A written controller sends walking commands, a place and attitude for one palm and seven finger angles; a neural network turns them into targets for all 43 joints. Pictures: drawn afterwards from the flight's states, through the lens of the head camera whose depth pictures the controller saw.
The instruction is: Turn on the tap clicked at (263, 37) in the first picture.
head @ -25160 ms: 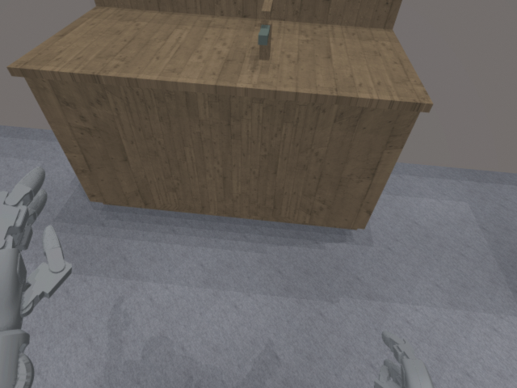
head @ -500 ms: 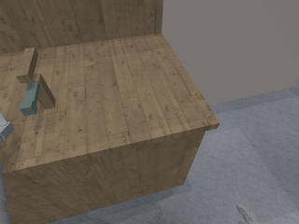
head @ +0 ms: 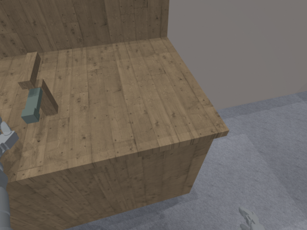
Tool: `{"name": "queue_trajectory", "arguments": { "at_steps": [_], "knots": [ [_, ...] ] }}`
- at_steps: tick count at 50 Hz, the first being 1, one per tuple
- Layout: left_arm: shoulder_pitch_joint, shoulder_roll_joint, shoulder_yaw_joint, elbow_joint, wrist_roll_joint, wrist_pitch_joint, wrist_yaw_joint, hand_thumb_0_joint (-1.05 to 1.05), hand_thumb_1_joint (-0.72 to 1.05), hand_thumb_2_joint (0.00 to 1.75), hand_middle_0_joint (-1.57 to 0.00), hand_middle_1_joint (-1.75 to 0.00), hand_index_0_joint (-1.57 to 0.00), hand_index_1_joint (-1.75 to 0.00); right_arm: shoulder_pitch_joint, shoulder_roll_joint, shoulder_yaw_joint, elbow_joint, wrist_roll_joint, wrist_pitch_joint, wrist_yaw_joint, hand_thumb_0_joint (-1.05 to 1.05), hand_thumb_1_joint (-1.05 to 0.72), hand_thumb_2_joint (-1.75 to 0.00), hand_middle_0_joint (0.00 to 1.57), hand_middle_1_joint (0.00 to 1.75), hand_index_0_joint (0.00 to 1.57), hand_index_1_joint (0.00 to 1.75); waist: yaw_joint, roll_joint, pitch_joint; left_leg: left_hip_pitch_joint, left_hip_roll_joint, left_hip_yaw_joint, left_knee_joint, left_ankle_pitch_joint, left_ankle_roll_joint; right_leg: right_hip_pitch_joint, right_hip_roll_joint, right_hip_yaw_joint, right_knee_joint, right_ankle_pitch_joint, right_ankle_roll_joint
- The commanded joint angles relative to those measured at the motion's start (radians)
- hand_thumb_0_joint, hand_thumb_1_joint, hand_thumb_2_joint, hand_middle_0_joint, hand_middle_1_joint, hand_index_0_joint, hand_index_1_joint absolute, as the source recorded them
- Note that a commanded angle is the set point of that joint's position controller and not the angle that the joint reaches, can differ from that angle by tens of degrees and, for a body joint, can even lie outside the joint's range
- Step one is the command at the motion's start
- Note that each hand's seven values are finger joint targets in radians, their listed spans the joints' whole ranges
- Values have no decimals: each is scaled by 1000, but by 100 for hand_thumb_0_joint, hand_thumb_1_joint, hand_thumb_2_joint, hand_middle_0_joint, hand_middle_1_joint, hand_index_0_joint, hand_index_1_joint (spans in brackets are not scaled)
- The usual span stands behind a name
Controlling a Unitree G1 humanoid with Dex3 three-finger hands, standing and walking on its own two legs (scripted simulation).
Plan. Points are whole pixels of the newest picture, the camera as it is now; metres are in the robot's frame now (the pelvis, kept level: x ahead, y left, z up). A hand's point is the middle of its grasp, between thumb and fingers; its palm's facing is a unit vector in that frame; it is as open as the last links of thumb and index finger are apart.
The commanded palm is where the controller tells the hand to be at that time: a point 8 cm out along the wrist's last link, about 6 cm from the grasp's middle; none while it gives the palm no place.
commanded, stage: push the lever round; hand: left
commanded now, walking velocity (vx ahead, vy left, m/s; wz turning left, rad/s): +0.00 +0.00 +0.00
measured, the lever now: (30, 115) +0.34 +0.34 +0.12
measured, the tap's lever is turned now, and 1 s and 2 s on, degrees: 0 7 31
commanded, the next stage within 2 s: none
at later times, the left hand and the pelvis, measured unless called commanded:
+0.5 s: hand (28, 130) +0.31 +0.33 +0.11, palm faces +0.56 -0.82 -0.11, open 7.8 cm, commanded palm +0.26 +0.36 +0.11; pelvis +0.00 -0.01 +0.00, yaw +0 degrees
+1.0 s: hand (38, 128) +0.31 +0.31 +0.11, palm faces +0.62 -0.78 -0.08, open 7.7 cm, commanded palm +0.27 +0.33 +0.11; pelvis +0.00 -0.02 +0.00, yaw +0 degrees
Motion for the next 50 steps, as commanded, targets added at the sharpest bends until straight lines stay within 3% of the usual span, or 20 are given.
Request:
{"name": "queue_trajectory", "arguments": {
  "at_steps": [1, 8, 11, 12, 14, 17, 23, 25, 28, 30, 32, 34, 36, 42, 44, 45, 46, 47, 50],
  "knots": [
    [-282, 295, 33, -248, -10, -74, -4, 0, 90, 90, -15, -15, -15, -15, -50, -144, -50, -128, 6, -54, -14, 0, -90, -90, 20, 30, 20, 30, -14, 98, -189, 181, 2, -54, -88, 228, -1, 0, 8, 30, -73, 222, 4],
    [-340, 237, -35, -262, 3, -60, 26, 0, 90, 90, -15, -15, -15, -15, -63, -146, -48, -121, 8, -58, -22, 0, -90, -90, 20, 30, 20, 30, -22, 76, -187, 195, 6, -78, -106, 169, -9, -25, 4, 27, -74, 174, 2],
    [-339, 276, 0, -260, 12, -47, 51, 0, 90, 90, -15, -15, -15, -15, -65, -146, -47, -126, 3, -52, -20, 0, -90, -90, 20, 30, 20, 30, -8, 63, -216, 185, 1, -70, -106, 183, -11, 9, 2, 28, -73, 190, 2],
    [-305, 306, 36, -258, 21, -48, 65, 0, 90, 90, -15, -15, -15, -15, -64, -143, -47, -122, 2, -47, -18, 0, -90, -90, 20, 30, 20, 30, 8, 78, -219, 182, 4, -68, -105, 204, -12, 28, 2, 28, -72, 204, 0],
    [-274, 275, 18, -267, 21, -47, 74, 0, 90, 90, -15, -15, -15, -15, -65, -138, -47, -136, -1, -41, -10, 0, -90, -90, 20, 30, 20, 30, 9, 74, -242, 187, 2, -59, -96, 242, -11, 43, 3, 29, -66, 237, 2],
    [-264, 294, 46, -269, 20, -51, 83, 0, 90, 90, -15, -15, -15, -15, -64, -138, -47, -132, 0, -31, -5, 0, -90, -90, 20, 30, 20, 30, 10, 69, -225, 172, 3, -48, -84, 271, -6, 58, 3, 32, -66, 275, 3],
    [-273, 232, -12, -289, 13, -54, 69, 0, 90, 90, -15, -15, -15, -15, -64, -138, -50, -135, 2, -29, -3, 0, -90, -90, 20, 30, 20, 30, -7, 74, -218, 180, 0, -42, -77, 264, 0, 39, 5, 35, -69, 276, 4],
    [-287, 244, -5, -251, 5, -44, 66, 0, 90, 90, -15, -15, -15, -15, -62, -143, -49, -128, 5, -26, -8, 0, -90, -90, 20, 30, 20, 30, -13, 32, -196, 152, -1, -43, -82, 220, 2, 31, 5, 36, -76, 250, 8],
    [-324, 260, 0, -231, 9, -39, 70, 0, 90, 90, -15, -15, -15, -15, -65, -144, -48, -125, 8, -22, -13, 0, -90, -90, 20, 30, 20, 30, -18, 32, -184, 135, -5, -37, -84, 178, 8, 24, 1, 44, -84, 224, 11],
    [-381, 250, -32, -233, 17, -39, 69, 0, 90, 90, -15, -15, -15, -15, -69, -143, -45, -125, 8, -21, -16, 0, -90, -90, 20, 30, 20, 30, -30, 57, -176, 135, -8, -34, -83, 159, 10, 14, -2, 50, -89, 208, 10],
    [-385, 266, -18, -234, 25, -49, 77, 0, 90, 90, -15, -15, -15, -15, -65, -144, -46, -118, 7, -20, -17, 0, -90, -90, 20, 30, 20, 30, -25, 62, -202, 146, -7, -33, -79, 168, 12, 23, -1, 52, -87, 214, 9],
    [-360, 238, -33, -251, 20, -62, 79, 0, 90, 90, -15, -15, -15, -15, -62, -140, -52, -124, 5, -22, -13, 0, -90, -90, 20, 30, 20, 30, -17, 62, -239, 162, -6, -33, -75, 194, 10, 39, 0, 52, -81, 238, 8],
    [-380, 208, -58, -257, 15, -73, 90, 0, 90, 90, -15, -15, -15, -15, -65, -139, -51, -122, 5, -26, -10, 0, -90, -90, 20, 30, 20, 30, -23, 49, -226, 162, -6, -37, -73, 182, 9, 29, 1, 50, -82, 230, 9],
    [-319, 226, -17, -256, 32, -68, 151, 0, 90, 90, -15, -15, -15, -15, -84, -135, -50, -122, 4, -15, -4, 0, -90, -90, 20, 30, 20, 30, -3, 47, -204, 132, -5, -30, -78, 178, 12, 53, -4, 51, -82, 238, 11],
    [-350, 186, -55, -252, 33, -56, 165, 0, 90, 90, -15, -15, -15, -15, -88, -133, -47, -126, 3, -14, -3, 0, -90, -90, 20, 30, 20, 30, -15, 33, -196, 126, -8, -28, -79, 156, 13, 41, -5, 53, -86, 220, 14],
    [-354, 214, -30, -246, 35, -50, 175, 0, 90, 90, -15, -15, -15, -15, -89, -137, -48, -126, 1, -9, -6, 0, -90, -90, 20, 30, 20, 30, -13, 27, -193, 117, -9, -25, -78, 151, 14, 46, -6, 57, -91, 217, 15],
    [-382, 195, -53, -251, 37, -49, 179, 0, 90, 90, -15, -15, -15, -15, -92, -135, -46, -126, 1, -8, -6, 0, -90, -90, 20, 30, 20, 30, -21, 26, -188, 118, -11, -23, -77, 151, 15, 44, -8, 59, -92, 222, 17],
    [-369, 215, -27, -266, 47, -50, 190, 0, 90, 90, -15, -15, -15, -15, -93, -132, -48, -124, 1, -4, -6, 0, -90, -90, 20, 30, 20, 30, -9, 48, -206, 127, -8, -26, -78, 167, 14, 57, -8, 57, -86, 232, 12],
    [-365, 150, -85, -307, 51, -51, 207, 0, 90, 90, -15, -15, -15, -15, -101, -128, -49, -131, -3, -4, -1, 0, -90, -90, 20, 30, 20, 30, -15, 60, -227, 154, -8, -24, -73, 190, 11, 54, -6, 54, -81, 252, 11]
  ]
}}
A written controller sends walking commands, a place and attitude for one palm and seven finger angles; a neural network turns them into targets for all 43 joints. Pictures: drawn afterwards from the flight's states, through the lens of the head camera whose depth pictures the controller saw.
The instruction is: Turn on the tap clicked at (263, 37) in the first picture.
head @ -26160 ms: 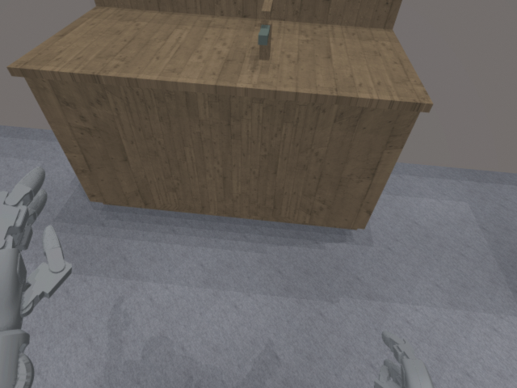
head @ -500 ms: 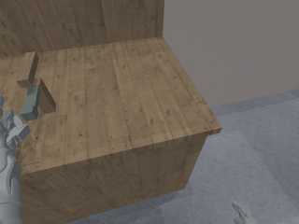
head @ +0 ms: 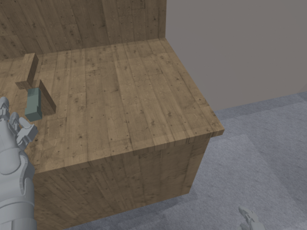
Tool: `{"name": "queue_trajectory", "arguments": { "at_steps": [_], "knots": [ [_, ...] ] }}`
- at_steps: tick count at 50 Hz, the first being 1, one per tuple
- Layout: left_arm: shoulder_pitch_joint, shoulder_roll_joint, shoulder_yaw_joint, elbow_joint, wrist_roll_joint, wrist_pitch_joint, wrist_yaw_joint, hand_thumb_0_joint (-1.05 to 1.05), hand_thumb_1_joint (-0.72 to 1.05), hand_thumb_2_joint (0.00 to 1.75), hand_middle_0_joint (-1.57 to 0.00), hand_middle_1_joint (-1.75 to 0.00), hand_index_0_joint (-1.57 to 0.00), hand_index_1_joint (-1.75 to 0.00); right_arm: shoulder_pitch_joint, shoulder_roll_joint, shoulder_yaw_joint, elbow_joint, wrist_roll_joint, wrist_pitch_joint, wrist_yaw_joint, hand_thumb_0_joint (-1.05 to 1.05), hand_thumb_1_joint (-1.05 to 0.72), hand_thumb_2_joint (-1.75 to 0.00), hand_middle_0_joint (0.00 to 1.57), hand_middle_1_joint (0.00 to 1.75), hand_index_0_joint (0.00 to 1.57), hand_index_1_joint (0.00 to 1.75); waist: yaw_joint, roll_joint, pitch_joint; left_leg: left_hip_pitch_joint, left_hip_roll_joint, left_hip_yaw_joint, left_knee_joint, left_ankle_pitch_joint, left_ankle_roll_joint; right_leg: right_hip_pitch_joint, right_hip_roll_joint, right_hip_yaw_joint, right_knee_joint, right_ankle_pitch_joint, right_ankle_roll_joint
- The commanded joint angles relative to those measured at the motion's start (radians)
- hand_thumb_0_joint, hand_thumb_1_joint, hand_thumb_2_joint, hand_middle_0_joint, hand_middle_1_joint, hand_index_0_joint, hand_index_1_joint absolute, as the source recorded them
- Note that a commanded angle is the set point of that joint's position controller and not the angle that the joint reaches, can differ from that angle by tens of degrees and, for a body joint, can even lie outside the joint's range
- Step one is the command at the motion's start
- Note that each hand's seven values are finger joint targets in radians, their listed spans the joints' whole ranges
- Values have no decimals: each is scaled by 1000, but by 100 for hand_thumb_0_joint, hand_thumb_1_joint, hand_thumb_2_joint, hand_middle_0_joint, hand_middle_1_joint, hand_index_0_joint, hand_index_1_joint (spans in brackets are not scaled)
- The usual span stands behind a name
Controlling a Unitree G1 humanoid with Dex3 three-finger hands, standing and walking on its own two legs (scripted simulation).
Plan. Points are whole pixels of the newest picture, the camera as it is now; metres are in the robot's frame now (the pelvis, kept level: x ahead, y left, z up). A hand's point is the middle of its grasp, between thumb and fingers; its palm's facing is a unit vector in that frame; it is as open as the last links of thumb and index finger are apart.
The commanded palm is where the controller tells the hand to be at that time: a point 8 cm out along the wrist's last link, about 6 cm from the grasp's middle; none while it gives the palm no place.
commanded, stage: push the lever round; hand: left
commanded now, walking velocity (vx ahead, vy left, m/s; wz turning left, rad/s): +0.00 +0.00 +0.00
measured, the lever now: (33, 113) +0.35 +0.34 +0.12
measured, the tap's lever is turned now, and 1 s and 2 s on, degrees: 7 31 59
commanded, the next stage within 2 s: none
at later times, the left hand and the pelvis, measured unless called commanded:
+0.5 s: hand (44, 126) +0.32 +0.30 +0.11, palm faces +0.69 -0.72 -0.04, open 7.6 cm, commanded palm +0.28 +0.32 +0.11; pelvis +0.00 +0.01 +0.00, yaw +1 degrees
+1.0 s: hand (61, 118) +0.35 +0.27 +0.11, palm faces +0.76 -0.65 -0.05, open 7.6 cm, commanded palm +0.31 +0.28 +0.11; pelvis -0.01 +0.00 +0.00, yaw +1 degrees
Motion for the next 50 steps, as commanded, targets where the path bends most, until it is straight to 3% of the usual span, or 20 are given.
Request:
{"name": "queue_trajectory", "arguments": {
  "at_steps": [1, 4, 6, 7, 12, 14, 16, 18, 22, 24, 27, 30, 32, 34, 37, 39, 42, 44, 47, 50],
  "knots": [
    [-289, 241, 15, -274, 10, -75, 32, 0, 90, 90, -15, -15, -15, -15, -74, -124, -45, -140, -1, -47, -5, 0, -90, -90, 20, 30, 20, 30, -10, 51, -228, 147, -18, -10, -72, 187, 30, 56, -17, 65, -93, 260, 31],
    [-258, 238, 31, -261, 11, -69, 54, 0, 90, 90, -15, -15, -15, -15, -77, -126, -48, -140, -3, -38, -3, 0, -90, -90, 20, 30, 20, 30, -7, -1, -228, 131, -17, -9, -72, 198, 31, 69, -17, 63, -91, 280, 35],
    [-284, 215, 7, -265, 10, -59, 62, 0, 90, 90, -15, -15, -15, -15, -90, -123, -44, -143, -3, -34, -5, 0, -90, -90, 20, 30, 20, 30, -16, 4, -199, 123, -19, -5, -73, 174, 32, 54, -21, 66, -100, 261, 39],
    [-303, 245, 31, -266, 22, -58, 74, 0, 90, 90, -15, -15, -15, -15, -89, -123, -43, -133, -1, -31, -6, 0, -90, -90, 20, 30, 20, 30, -11, 33, -188, 124, -18, -10, -78, 170, 30, 49, -21, 64, -99, 247, 33],
    [-288, 193, -8, -307, 45, -51, 120, 0, 90, 90, -15, -15, -15, -15, -103, -117, -45, -141, -7, -23, -2, 0, -90, -90, 20, 30, 20, 30, -7, 55, -216, 149, -17, -15, -79, 186, 26, 51, -18, 59, -93, 242, 27],
    [-330, 138, -61, -326, 46, -55, 137, 0, 90, 90, -15, -15, -15, -15, -106, -114, -45, -141, -11, -26, 0, 0, -90, -90, 20, 30, 20, 30, -21, 40, -217, 162, -14, -20, -79, 179, 23, 36, -16, 55, -91, 232, 28],
    [-321, 154, -42, -311, 46, -51, 157, 0, 90, 90, -15, -15, -15, -15, -110, -118, -46, -138, -13, -22, -2, 0, -90, -90, 20, 30, 20, 30, -19, 7, -215, 146, -16, -18, -79, 170, 25, 46, -18, 58, -97, 229, 30],
    [-348, 116, -81, -320, 62, -45, 176, 0, 90, 90, -15, -15, -15, -15, -117, -114, -42, -139, -13, -19, 0, 0, -90, -90, 20, 30, 20, 30, -22, 24, -206, 148, -16, -24, -87, 156, 22, 36, -19, 54, -94, 207, 28],
    [-383, 110, -91, -319, 84, -34, 218, 0, 90, 90, -15, -15, -15, -15, -124, -113, -43, -129, -17, -13, -1, 0, -90, -90, 20, 30, 20, 30, -23, 22, -207, 155, -13, -32, -92, 149, 17, 29, -18, 51, -95, 190, 25],
    [-385, 66, -125, -344, 93, -34, 240, 0, 90, 90, -15, -15, -15, -15, -128, -108, -45, -136, -23, -12, 5, 0, -90, -90, 20, 30, 20, 30, -21, 29, -235, 173, -14, -34, -90, 169, 13, 36, -18, 47, -88, 202, 23],
    [-367, 89, -93, -321, 102, -22, 274, 0, 90, 90, -15, -15, -15, -15, -129, -109, -45, -125, -26, -2, 7, 0, -90, -90, 20, 30, 20, 30, -13, 17, -226, 160, -12, -37, -92, 171, 9, 45, -17, 46, -91, 201, 21],
    [-425, 35, -152, -330, 112, -14, 300, 0, 90, 90, -15, -15, -15, -15, -146, -103, -42, -130, -27, 5, 8, 0, -90, -90, 20, 30, 20, 30, -29, 19, -216, 160, -12, -35, -93, 148, 10, 29, -20, 48, -96, 182, 24],
    [-424, 65, -117, -312, 123, -8, 324, 0, 90, 90, -15, -15, -15, -15, -148, -107, -45, -123, -29, 11, 6, 0, -90, -90, 20, 30, 20, 30, -19, 16, -213, 152, -11, -39, -100, 136, 9, 32, -18, 50, -98, 167, 21],
    [-465, 1, -180, -326, 132, -7, 342, 0, 90, 90, -15, -15, -15, -15, -153, -98, -43, -126, -31, 13, 11, 0, -90, -90, 20, 30, 20, 30, -28, 30, -225, 169, -11, -42, -97, 141, 6, 24, -20, 48, -92, 171, 21],
    [-484, 54, -130, -288, 144, 7, 375, 0, 90, 90, -15, -15, -15, -15, -153, -103, -43, -113, -34, 27, 7, 0, -90, -90, 20, 30, 20, 30, -27, -4, -221, 147, -11, -41, -99, 124, 8, 33, -20, 51, -102, 156, 21],
    [-497, -4, -180, -307, 151, 7, 390, 0, 90, 90, -15, -15, -15, -15, -159, -95, -45, -122, -37, 29, 13, 0, -90, -90, 20, 30, 20, 30, -29, 17, -248, 167, -12, -34, -91, 154, 7, 40, -22, 50, -94, 182, 21],
    [-482, 29, -136, -261, 160, 20, 417, 0, 90, 90, -15, -15, -15, -15, -156, -97, -47, -111, -39, 42, 14, 0, -90, -90, 20, 30, 20, 30, -20, 5, -236, 146, -13, -32, -92, 149, 8, 46, -22, 52, -101, 175, 21],
    [-540, -24, -192, -263, 163, 19, 429, 0, 90, 90, -15, -15, -15, -15, -162, -90, -44, -116, -40, 45, 17, 0, -90, -90, 20, 30, 20, 30, -35, 0, -228, 149, -12, -33, -90, 139, 10, 36, -24, 51, -102, 169, 22],
    [-555, 4, -160, -230, 173, 22, 455, 0, 90, 90, -15, -15, -15, -15, -163, -93, -47, -103, -42, 50, 15, 0, -90, -90, 20, 30, 20, 30, -32, 0, -221, 135, -13, -33, -96, 107, 11, 31, -23, 55, -111, 138, 22],
    [-584, -34, -194, -202, 178, 25, 475, 0, 90, 90, -15, -15, -15, -15, -166, -89, -46, -105, -46, 52, 20, 0, -90, -90, 20, 30, 20, 30, -39, -5, -225, 129, -14, -26, -90, 101, 14, 29, -26, 57, -115, 134, 24]
  ]
}}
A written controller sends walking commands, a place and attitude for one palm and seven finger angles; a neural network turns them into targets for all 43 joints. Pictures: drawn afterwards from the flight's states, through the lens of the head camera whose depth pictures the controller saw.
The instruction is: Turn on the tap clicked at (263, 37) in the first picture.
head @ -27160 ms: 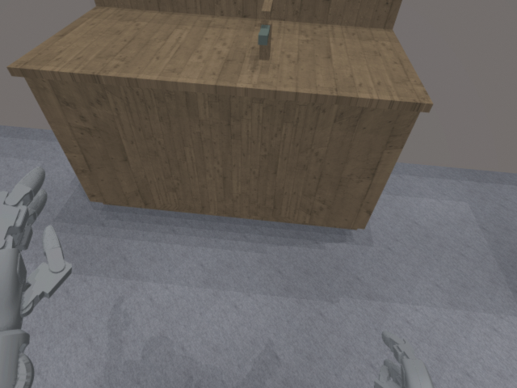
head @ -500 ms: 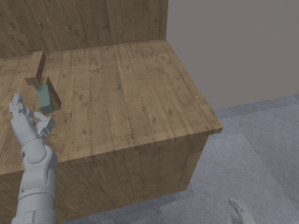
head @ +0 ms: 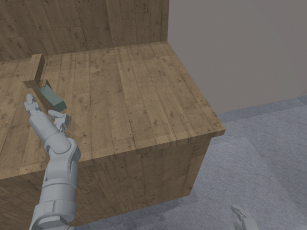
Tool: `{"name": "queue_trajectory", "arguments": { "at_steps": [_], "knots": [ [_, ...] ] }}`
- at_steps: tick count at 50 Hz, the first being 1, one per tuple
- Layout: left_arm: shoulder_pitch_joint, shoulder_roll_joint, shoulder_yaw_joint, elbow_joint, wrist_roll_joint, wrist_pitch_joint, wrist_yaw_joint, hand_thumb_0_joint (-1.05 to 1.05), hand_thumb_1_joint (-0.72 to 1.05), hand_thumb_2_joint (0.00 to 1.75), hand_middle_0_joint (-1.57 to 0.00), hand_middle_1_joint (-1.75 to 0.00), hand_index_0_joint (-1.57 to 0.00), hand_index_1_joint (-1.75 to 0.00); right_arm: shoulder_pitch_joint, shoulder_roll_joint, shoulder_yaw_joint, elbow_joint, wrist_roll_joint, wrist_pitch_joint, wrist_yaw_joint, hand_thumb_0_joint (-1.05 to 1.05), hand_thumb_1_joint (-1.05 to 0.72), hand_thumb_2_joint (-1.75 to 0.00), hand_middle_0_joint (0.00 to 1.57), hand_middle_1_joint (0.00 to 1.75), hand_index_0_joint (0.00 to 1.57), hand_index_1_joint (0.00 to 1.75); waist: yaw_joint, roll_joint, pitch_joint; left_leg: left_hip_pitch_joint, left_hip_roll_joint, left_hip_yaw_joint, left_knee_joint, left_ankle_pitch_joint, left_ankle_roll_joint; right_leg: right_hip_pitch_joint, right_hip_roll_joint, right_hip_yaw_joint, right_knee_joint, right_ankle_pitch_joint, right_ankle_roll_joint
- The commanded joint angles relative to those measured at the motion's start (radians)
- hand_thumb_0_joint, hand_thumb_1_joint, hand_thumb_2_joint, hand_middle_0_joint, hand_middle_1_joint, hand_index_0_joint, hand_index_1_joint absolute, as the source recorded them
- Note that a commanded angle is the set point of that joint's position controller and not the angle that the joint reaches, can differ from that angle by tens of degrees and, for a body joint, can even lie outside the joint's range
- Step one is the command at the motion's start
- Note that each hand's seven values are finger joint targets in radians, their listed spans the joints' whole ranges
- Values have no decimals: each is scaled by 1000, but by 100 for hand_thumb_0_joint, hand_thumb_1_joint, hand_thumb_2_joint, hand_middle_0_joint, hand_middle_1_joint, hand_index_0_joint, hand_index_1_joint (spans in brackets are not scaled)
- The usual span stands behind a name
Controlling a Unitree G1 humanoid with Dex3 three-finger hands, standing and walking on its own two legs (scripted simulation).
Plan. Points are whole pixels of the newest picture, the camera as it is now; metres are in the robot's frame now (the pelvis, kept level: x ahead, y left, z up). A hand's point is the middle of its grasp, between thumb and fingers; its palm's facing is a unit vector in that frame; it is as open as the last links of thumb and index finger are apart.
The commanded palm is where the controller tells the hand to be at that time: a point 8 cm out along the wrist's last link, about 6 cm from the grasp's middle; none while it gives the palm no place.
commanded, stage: push the lever round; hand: left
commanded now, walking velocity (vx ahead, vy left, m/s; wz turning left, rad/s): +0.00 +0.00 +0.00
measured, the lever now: (58, 104) +0.40 +0.29 +0.12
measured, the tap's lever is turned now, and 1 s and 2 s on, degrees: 31 59 74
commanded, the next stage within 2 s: lift the hand up off the lever in 1.40 s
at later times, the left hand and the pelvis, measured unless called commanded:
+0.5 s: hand (76, 109) +0.39 +0.25 +0.11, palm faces +0.82 -0.57 -0.06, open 7.7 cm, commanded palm +0.35 +0.25 +0.11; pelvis +0.01 -0.01 +0.00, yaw +0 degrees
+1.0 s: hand (83, 103) +0.42 +0.23 +0.11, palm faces +0.84 -0.54 -0.07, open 7.7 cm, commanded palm +0.37 +0.25 +0.11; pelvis +0.01 -0.01 +0.00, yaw +0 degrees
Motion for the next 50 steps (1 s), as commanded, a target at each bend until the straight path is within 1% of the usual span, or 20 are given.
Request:
{"name": "queue_trajectory", "arguments": {
  "at_steps": [1, 2, 4, 7, 9, 12, 13, 15, 17, 21, 22, 25, 27, 28, 32, 35, 37, 46, 47, 50],
  "knots": [
    [-465, 167, -27, -195, 36, -66, 29, 0, 90, 90, -15, -15, -15, -15, -99, -123, -39, -133, -4, -43, -6, 0, -90, -90, 20, 30, 20, 30, -41, -13, -227, 126, -2, -18, -83, 83, 12, 21, -16, 67, -117, 126, 20],
    [-452, 205, 23, -180, 42, -67, 39, 0, 90, 90, -15, -15, -15, -15, -95, -124, -44, -124, -4, -39, -8, 0, -90, -90, 20, 30, 20, 30, -25, -8, -227, 121, 0, -21, -90, 90, 9, 29, -14, 65, -115, 128, 16],
    [-465, 160, -16, -181, 45, -67, 50, 0, 90, 90, -15, -15, -15, -15, -96, -118, -44, -134, -7, -38, -2, 0, -90, -90, 20, 30, 20, 30, -31, -4, -255, 130, -2, -12, -78, 114, 11, 37, -18, 63, -111, 150, 19],
    [-452, 200, 42, -147, 54, -63, 75, 0, 90, 90, -15, -15, -15, -15, -85, -122, -51, -122, -12, -31, 3, 0, -90, -90, 20, 30, 20, 30, -18, -8, -265, 122, -3, -8, -74, 146, 10, 53, -17, 63, -108, 184, 18],
    [-464, 150, 0, -159, 55, -65, 81, 0, 90, 90, -15, -15, -15, -15, -84, -115, -53, -132, -15, -31, 11, 0, -90, -90, 20, 30, 20, 30, -23, -17, -290, 131, -3, -1, -63, 179, 11, 67, -20, 62, -99, 227, 22],
    [-437, 200, 58, -129, 60, -55, 96, 0, 90, 90, -15, -15, -15, -15, -77, -121, -57, -124, -16, -21, 15, 0, -90, -90, 20, 30, 20, 30, -12, -26, -278, 106, -4, 3, -60, 191, 12, 82, -22, 64, -99, 254, 22],
    [-458, 163, 21, -142, 58, -55, 95, 0, 90, 90, -15, -15, -15, -15, -80, -115, -54, -134, -15, -21, 18, 0, -90, -90, 20, 30, 20, 30, -21, -24, -273, 107, -6, 8, -58, 193, 15, 81, -27, 66, -99, 266, 26],
    [-475, 170, 26, -116, 57, -52, 102, 0, 90, 90, -15, -15, -15, -15, -78, -116, -55, -129, -14, -22, 17, 0, -90, -90, 20, 30, 20, 30, -29, -58, -261, 92, -5, 12, -55, 167, 19, 74, -29, 71, -112, 249, 33],
    [-500, 206, 59, -108, 65, -52, 110, 0, 90, 90, -15, -15, -15, -15, -80, -119, -56, -118, -14, -19, 14, 0, -90, -90, 20, 30, 20, 30, -25, -22, -241, 89, -5, 8, -64, 151, 18, 63, -26, 72, -117, 216, 27],
    [-545, 144, 5, -111, 69, -65, 125, 0, 90, 90, -15, -15, -15, -15, -71, -113, -58, -119, -19, -30, 23, 0, -90, -90, 20, 30, 20, 30, -38, -23, -277, 107, -7, 13, -52, 165, 20, 59, -29, 71, -110, 240, 31],
    [-518, 186, 57, -86, 73, -64, 133, 0, 90, 90, -15, -15, -15, -15, -65, -119, -64, -108, -22, -30, 22, 0, -90, -90, 20, 30, 20, 30, -28, -28, -278, 102, -6, 5, -56, 169, 18, 62, -23, 64, -107, 233, 27],
    [-567, 126, -3, -74, 75, -67, 142, 0, 90, 90, -15, -15, -15, -15, -69, -113, -62, -111, -21, -34, 29, 0, -90, -90, 20, 30, 20, 30, -45, -31, -268, 104, -4, 10, -51, 162, 18, 42, -27, 62, -107, 224, 29],
    [-569, 170, 49, -49, 80, -64, 157, 0, 90, 90, -15, -15, -15, -15, -62, -119, -66, -96, -24, -34, 28, 0, -90, -90, 20, 30, 20, 30, -38, -25, -273, 102, -4, 7, -53, 164, 17, 42, -24, 60, -108, 218, 27],
    [-587, 134, 14, -47, 79, -62, 158, 0, 90, 90, -15, -15, -15, -15, -65, -114, -63, -105, -23, -34, 32, 0, -90, -90, 20, 30, 20, 30, -43, -28, -279, 99, -6, 10, -54, 161, 17, 42, -27, 58, -105, 215, 29],
    [-618, 166, 57, -9, 90, -57, 182, 0, 90, 90, -15, -15, -15, -15, -51, -115, -68, -88, -30, -32, 37, 0, -90, -90, 20, 30, 20, 30, -39, -24, -292, 97, -6, 9, -49, 173, 15, 44, -26, 56, -102, 230, 28],
    [-631, 117, 15, -16, 99, -57, 190, 0, 90, 90, -15, -15, -15, -15, -47, -109, -69, -101, -34, -30, 49, 0, -90, -90, 20, 30, 20, 30, -42, -21, -328, 105, -6, 15, -33, 220, 14, 58, -29, 52, -81, 291, 28],
    [-593, 161, 70, 8, 107, -52, 197, 0, 90, 90, -15, -15, -15, -15, -35, -116, -75, -92, -39, -24, 52, 0, -90, -90, 20, 30, 20, 30, -30, -35, -336, 103, -5, 13, -29, 243, 14, 63, -25, 48, -75, 316, 27],
    [-683, 144, 41, 31, 111, -55, 195, 0, 90, 90, -15, -15, -15, -15, -28, -111, -70, -99, -37, -18, 54, 0, -90, -90, 20, 30, 20, 30, -55, -38, -307, 82, -5, 23, -28, 200, 20, 41, -28, 55, -86, 282, 34],
    [-671, 190, 82, 43, 117, -56, 196, 0, 90, 90, -15, -15, -15, -15, -23, -116, -74, -90, -36, -14, 52, 0, -90, -90, 20, 30, 20, 30, -44, -25, -302, 77, -3, 14, -35, 197, 17, 40, -24, 51, -84, 261, 27],
    [-713, 154, 47, 70, 119, -61, 200, 0, 90, 90, -15, -15, -15, -15, -13, -114, -71, -90, -39, -18, 56, 0, -90, -90, 20, 30, 20, 30, -63, -50, -309, 78, -3, 17, -27, 192, 20, 27, -25, 51, -81, 264, 32]
  ]
}}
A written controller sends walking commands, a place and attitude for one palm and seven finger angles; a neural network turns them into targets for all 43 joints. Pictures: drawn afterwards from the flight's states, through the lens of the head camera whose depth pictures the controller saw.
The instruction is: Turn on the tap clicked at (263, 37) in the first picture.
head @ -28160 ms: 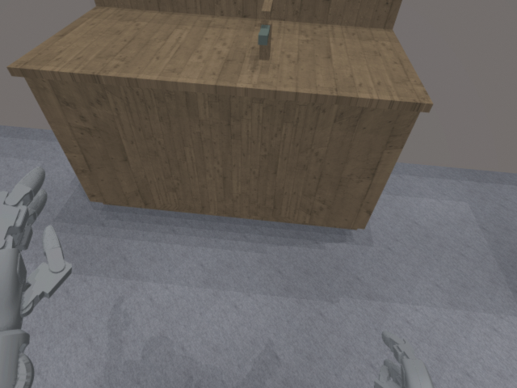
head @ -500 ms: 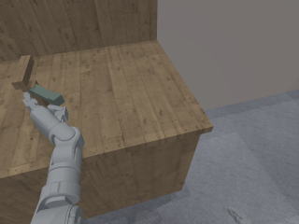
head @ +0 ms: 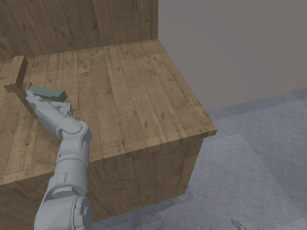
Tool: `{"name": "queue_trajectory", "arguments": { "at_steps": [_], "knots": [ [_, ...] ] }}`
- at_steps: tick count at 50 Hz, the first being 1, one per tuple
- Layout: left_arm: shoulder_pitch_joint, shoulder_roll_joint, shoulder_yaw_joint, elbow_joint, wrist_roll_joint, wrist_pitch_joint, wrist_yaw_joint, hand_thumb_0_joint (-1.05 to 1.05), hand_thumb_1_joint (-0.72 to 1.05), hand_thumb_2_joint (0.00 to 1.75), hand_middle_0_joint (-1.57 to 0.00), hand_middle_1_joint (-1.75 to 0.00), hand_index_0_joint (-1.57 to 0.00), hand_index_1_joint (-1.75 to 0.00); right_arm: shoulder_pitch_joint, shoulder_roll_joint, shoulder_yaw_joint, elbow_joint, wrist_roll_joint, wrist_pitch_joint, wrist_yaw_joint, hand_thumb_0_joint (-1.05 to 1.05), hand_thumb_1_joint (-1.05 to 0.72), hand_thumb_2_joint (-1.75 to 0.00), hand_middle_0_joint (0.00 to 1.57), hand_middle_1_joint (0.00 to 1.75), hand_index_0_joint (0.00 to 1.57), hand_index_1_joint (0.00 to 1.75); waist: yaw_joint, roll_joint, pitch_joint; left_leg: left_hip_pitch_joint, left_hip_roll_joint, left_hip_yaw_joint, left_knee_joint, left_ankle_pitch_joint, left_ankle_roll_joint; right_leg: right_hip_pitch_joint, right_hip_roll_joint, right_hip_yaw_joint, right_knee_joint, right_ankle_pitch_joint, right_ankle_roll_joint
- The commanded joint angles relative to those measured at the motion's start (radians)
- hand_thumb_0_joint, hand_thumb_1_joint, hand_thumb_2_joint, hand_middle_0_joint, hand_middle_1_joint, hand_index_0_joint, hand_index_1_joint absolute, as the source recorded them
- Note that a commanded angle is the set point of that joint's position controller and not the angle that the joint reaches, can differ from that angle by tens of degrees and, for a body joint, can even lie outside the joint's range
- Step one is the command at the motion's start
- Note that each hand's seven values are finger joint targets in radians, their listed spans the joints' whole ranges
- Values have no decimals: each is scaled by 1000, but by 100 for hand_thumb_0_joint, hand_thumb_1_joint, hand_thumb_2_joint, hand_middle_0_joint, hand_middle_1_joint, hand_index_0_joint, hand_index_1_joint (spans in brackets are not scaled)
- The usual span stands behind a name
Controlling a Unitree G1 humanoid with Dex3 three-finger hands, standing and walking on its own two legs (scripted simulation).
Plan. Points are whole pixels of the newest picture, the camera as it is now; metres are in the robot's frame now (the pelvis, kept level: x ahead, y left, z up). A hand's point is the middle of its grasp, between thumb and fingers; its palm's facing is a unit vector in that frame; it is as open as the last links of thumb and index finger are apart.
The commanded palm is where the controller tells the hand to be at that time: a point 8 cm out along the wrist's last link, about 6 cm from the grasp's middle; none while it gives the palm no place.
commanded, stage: push the lever round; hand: left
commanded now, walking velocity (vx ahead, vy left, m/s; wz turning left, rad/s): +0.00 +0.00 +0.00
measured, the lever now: (59, 96) +0.43 +0.28 +0.13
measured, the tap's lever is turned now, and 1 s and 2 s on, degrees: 59 74 74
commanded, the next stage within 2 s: lift the hand up off the lever in 0.40 s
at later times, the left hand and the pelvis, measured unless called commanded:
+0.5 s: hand (72, 99) +0.43 +0.25 +0.12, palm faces +0.84 -0.54 -0.08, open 8.1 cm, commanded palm +0.38 +0.26 +0.12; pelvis -0.01 +0.00 +0.00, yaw +0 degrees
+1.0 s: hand (68, 96) +0.43 +0.26 +0.13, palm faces +0.83 -0.55 -0.05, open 7.8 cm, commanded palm +0.37 +0.27 +0.14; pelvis +0.00 +0.01 +0.00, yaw -1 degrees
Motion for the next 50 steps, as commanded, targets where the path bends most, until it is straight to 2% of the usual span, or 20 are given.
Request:
{"name": "queue_trajectory", "arguments": {
  "at_steps": [1, 2, 6, 7, 10, 12, 14, 17, 19, 22, 24, 27, 28, 32, 36, 41, 42, 45, 47, 50],
  "knots": [
    [-462, 209, -18, -181, 39, -63, 3, 0, 90, 90, -15, -15, -15, -15, -50, -124, -38, -120, -1, -41, -7, 0, -90, -90, 20, 30, 20, 30, -25, -40, -276, 126, -16, 31, -38, 211, 39, 94, -39, 63, -104, 297, 53],
    [-458, 251, 18, -161, 46, -61, 5, 0, 90, 90, -15, -15, -15, -15, -44, -130, -39, -110, -2, -36, -10, 0, -90, -90, 20, 30, 20, 30, -16, -35, -269, 118, -17, 24, -45, 207, 38, 92, -36, 60, -102, 284, 49],
    [-497, 234, -5, -133, 43, -66, -3, 0, 90, 90, -15, -15, -15, -15, -34, -127, -37, -116, 0, -33, -12, 0, -90, -90, 20, 30, 20, 30, -33, -61, -277, 107, -18, 31, -38, 197, 43, 98, -42, 67, -105, 299, 58],
    [-484, 281, 35, -115, 49, -64, -3, 0, 90, 90, -15, -15, -15, -15, -30, -133, -39, -109, -1, -28, -15, 0, -90, -90, 20, 30, 20, 30, -23, -36, -269, 100, -18, 28, -43, 190, 42, 94, -39, 68, -106, 282, 53],
    [-523, 235, -8, -89, 45, -71, -8, 0, 90, 90, -15, -15, -15, -15, -23, -129, -36, -113, 0, -30, -13, 0, -90, -90, 20, 30, 20, 30, -43, -58, -259, 97, -19, 32, -40, 172, 45, 81, -41, 69, -112, 272, 60],
    [-515, 295, 41, -57, 50, -73, -6, 0, 90, 90, -15, -15, -15, -15, -17, -136, -38, -106, -1, -24, -18, 0, -90, -90, 20, 30, 20, 30, -35, -53, -248, 80, -19, 29, -43, 159, 46, 81, -40, 73, -116, 257, 59],
    [-575, 248, -6, -75, 51, -89, -9, 0, 90, 90, -15, -15, -15, -15, -14, -130, -37, -110, 0, -27, -13, 0, -90, -90, 20, 30, 20, 30, -49, -27, -263, 101, -18, 30, -41, 165, 46, 68, -38, 70, -110, 252, 56],
    [-562, 280, 26, -29, 59, -94, -4, 0, 90, 90, -15, -15, -15, -15, 2, -137, -39, -100, -6, -26, -10, 0, -90, -90, 20, 30, 20, 30, -45, -31, -265, 89, -21, 23, -39, 163, 45, 59, -34, 64, -103, 249, 54],
    [-593, 240, -9, -41, 57, -108, -4, 0, 90, 90, -15, -15, -15, -15, 6, -132, -40, -107, -5, -30, -3, 0, -90, -90, 20, 30, 20, 30, -54, -31, -283, 98, -20, 26, -33, 166, 47, 55, -34, 64, -100, 251, 56],
    [-571, 312, 59, -1, 61, -111, 4, 0, 90, 90, -15, -15, -15, -15, 18, -141, -43, -98, -9, -26, -3, 0, -90, -90, 20, 30, 20, 30, -44, -29, -286, 73, -23, 27, -29, 157, 49, 63, -35, 69, -98, 253, 59],
    [-594, 295, 41, 13, 60, -114, -1, 0, 90, 90, -15, -15, -15, -15, 27, -138, -41, -104, -9, -24, 0, 0, -90, -90, 20, 30, 20, 30, -54, -56, -278, 61, -22, 30, -28, 160, 50, 71, -38, 70, -97, 271, 64],
    [-574, 338, 80, -5, 64, -118, -2, 0, 90, 90, -15, -15, -15, -15, 30, -141, -46, -104, -9, -18, 1, 0, -90, -90, 20, 30, 20, 30, -36, -12, -308, 76, -22, 29, -28, 180, 49, 87, -34, 69, -93, 287, 58],
    [-587, 297, 46, -33, 57, -122, -4, 0, 90, 90, -15, -15, -15, -15, 29, -137, -43, -114, -9, -20, 6, 0, -90, -90, 20, 30, 20, 30, -45, -14, -320, 87, -24, 32, -26, 188, 50, 86, -33, 68, -90, 297, 61],
    [-532, 335, 82, -54, 56, -110, -6, 0, 90, 90, -15, -15, -15, -15, 27, -143, -46, -113, -7, -18, 6, 0, -90, -90, 20, 30, 20, 30, -30, -17, -312, 88, -20, 32, -35, 206, 49, 111, -30, 65, -93, 317, 58],
    [-546, 281, 29, -97, 49, -100, -11, 0, 90, 90, -15, -15, -15, -15, 17, -139, -44, -119, -5, -29, 10, 0, -90, -90, 20, 30, 20, 30, -39, -23, -293, 106, -18, 35, -45, 199, 49, 100, -26, 62, -106, 295, 57],
    [-556, 287, 28, -110, 46, -79, -14, 0, 90, 90, -15, -15, -15, -15, 7, -141, -42, -113, -4, -35, 5, 0, -90, -90, 20, 30, 20, 30, -42, -27, -272, 117, -17, 36, -57, 190, 50, 99, -25, 63, -120, 274, 57],
    [-549, 314, 54, -119, 49, -75, -12, 0, 90, 90, -15, -15, -15, -15, 6, -142, -43, -108, -5, -34, 2, 0, -90, -90, 20, 30, 20, 30, -28, -2, -277, 128, -16, 29, -67, 197, 47, 100, -21, 57, -117, 261, 50],
    [-575, 246, -4, -166, 47, -73, -10, 0, 90, 90, -15, -15, -15, -15, -2, -134, -43, -111, -5, -43, 5, 0, -90, -90, 20, 30, 20, 30, -38, 3, -297, 174, -13, 31, -66, 234, 43, 94, -17, 51, -113, 281, 47],
    [-512, 307, 58, -174, 51, -59, -5, 0, 90, 90, -15, -15, -15, -15, -1, -138, -46, -110, -8, -38, 4, 0, -90, -90, 20, 30, 20, 30, -7, 15, -319, 178, -12, 27, -69, 278, 37, 130, -17, 48, -104, 322, 41],
    [-473, 237, 10, -207, 35, -33, -14, 0, 90, 90, -15, -15, -15, -15, -12, -131, -44, -123, -2, -36, 9, 0, -90, -90, 20, 30, 20, 30, -10, -8, -322, 193, -10, 36, -68, 317, 34, 152, -20, 44, -105, 371, 45]
  ]
}}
